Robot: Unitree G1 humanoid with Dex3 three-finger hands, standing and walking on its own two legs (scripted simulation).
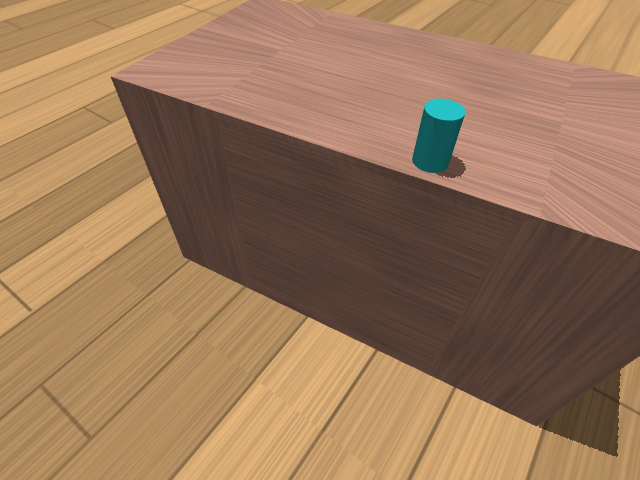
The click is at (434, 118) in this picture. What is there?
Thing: squat round
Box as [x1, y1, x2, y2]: [412, 99, 465, 172]
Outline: 448,99 433,99 428,101 424,106 412,158 414,164 422,170 429,172 437,172 445,169 448,164 465,112 460,104
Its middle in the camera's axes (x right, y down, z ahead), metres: +0.23 -0.20 +0.76
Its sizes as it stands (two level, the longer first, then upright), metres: 0.073 0.073 0.118
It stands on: a support 0.75 m high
